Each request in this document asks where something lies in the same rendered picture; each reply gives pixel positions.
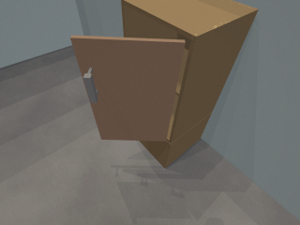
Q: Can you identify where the handle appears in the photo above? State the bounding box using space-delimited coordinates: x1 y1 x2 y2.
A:
83 67 98 103

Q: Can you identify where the cupboard door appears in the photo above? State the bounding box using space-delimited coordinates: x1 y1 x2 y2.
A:
70 35 186 142

